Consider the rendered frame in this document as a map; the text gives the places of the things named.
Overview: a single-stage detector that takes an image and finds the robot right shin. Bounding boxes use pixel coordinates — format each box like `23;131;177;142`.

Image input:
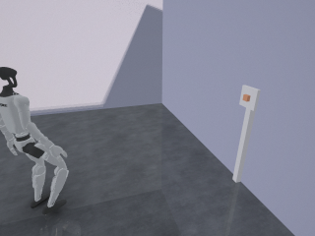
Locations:
47;168;69;207

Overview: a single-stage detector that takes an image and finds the robot shin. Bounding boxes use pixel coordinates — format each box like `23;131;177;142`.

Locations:
47;168;69;207
31;166;46;201

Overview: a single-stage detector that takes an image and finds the right robot forearm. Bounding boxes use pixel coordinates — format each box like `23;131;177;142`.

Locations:
27;122;54;150

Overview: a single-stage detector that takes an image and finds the right robot hand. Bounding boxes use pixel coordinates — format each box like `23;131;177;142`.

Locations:
49;145;68;163

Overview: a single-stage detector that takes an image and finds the robot right upper arm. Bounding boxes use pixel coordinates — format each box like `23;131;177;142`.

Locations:
13;95;31;132

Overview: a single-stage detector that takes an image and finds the robot left shin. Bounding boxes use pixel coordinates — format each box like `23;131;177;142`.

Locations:
31;166;46;201

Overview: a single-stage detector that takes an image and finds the panel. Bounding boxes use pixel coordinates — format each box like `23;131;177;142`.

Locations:
232;85;261;183

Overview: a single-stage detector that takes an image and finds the left robot hand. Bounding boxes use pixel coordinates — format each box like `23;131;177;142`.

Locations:
7;140;17;155

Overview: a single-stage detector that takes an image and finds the button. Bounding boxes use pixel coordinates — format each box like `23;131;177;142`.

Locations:
242;94;251;102

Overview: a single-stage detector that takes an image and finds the left robot forearm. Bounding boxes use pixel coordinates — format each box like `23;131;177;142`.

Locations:
0;124;15;142

